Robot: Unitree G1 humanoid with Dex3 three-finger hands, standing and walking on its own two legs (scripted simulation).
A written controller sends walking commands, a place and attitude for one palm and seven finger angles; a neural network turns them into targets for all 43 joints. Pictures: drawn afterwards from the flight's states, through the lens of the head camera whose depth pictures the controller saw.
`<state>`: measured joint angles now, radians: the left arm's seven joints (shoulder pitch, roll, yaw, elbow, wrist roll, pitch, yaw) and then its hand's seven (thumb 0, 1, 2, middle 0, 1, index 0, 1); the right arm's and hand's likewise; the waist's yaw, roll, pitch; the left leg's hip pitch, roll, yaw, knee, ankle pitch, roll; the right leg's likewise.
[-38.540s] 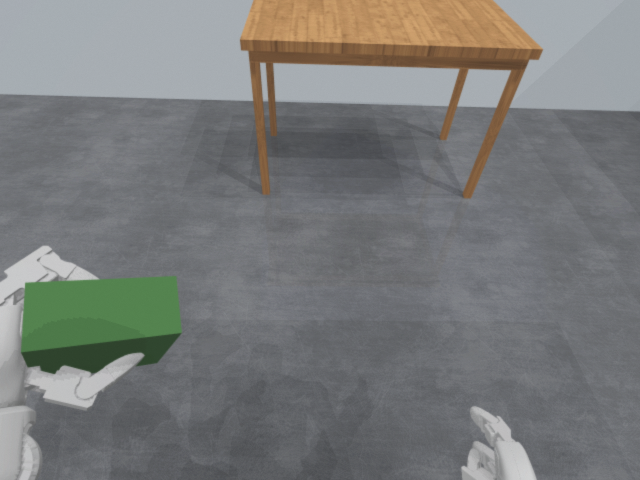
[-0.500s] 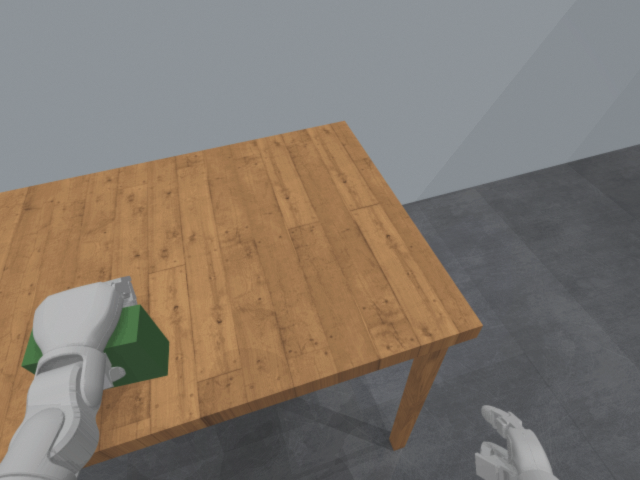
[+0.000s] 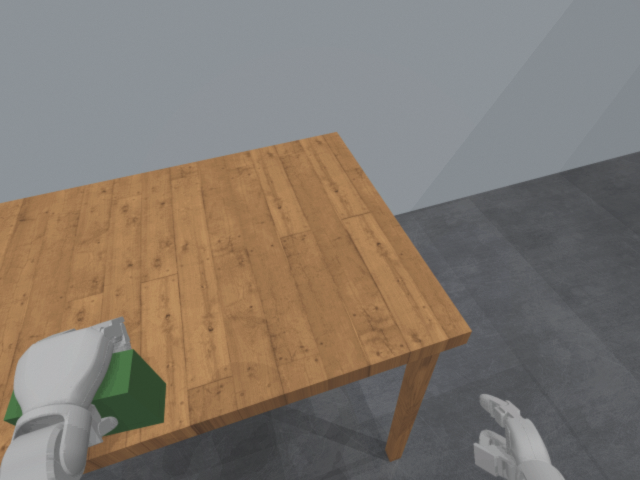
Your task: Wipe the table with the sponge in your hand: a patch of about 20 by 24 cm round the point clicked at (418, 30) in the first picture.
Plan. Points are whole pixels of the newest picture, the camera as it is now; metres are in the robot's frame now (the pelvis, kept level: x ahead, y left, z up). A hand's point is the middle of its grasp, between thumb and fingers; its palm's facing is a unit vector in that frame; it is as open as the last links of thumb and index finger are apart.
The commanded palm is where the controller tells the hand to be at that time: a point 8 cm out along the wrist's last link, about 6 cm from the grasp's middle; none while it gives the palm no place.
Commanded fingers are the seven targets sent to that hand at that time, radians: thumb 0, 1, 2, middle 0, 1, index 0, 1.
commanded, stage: lift the sponge slowly off the table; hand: left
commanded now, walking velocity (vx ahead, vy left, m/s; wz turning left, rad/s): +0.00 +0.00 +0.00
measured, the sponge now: (102, 404) +0.19 +0.31 +0.00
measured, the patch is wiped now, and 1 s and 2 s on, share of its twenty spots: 1.00 1.00 1.00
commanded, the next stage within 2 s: none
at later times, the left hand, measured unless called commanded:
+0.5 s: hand (83, 397) +0.18 +0.30 +0.06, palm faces -0.03 -0.10 -0.99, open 9.2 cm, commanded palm +0.16 +0.30 +0.12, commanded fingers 0.00 0.10 1.30 -1.20 -1.60 -1.20 -1.60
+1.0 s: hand (67, 378) +0.18 +0.30 +0.10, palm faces +0.02 -0.08 -1.00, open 9.2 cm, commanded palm +0.15 +0.30 +0.16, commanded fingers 0.00 0.10 1.30 -1.20 -1.60 -1.20 -1.60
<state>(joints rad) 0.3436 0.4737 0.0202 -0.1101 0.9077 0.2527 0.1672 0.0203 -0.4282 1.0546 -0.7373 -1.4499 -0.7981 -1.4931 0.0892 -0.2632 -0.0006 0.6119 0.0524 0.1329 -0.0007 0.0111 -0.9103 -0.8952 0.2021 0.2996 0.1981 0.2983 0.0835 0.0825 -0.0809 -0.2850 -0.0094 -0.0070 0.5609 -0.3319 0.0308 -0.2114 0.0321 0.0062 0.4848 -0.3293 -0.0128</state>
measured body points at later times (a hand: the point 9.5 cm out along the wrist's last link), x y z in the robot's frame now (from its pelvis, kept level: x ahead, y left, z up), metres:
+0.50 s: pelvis -0.01 -0.01 +0.00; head -0.02 -0.03 +0.45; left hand +0.17 +0.30 +0.11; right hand +0.21 -0.22 -0.09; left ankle -0.03 +0.10 -0.73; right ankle -0.05 -0.12 -0.73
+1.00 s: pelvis -0.02 -0.01 +0.01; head -0.03 -0.04 +0.46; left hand +0.18 +0.30 +0.15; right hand +0.22 -0.22 -0.08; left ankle -0.03 +0.10 -0.73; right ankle -0.05 -0.12 -0.73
